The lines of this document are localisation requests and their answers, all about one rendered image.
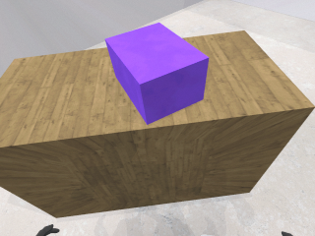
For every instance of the left robot hand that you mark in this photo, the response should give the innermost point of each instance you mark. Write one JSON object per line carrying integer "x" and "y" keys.
{"x": 47, "y": 230}

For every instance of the carton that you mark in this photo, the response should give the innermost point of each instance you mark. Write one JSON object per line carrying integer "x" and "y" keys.
{"x": 160, "y": 71}

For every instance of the pedestal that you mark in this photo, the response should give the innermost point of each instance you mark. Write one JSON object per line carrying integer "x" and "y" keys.
{"x": 72, "y": 142}

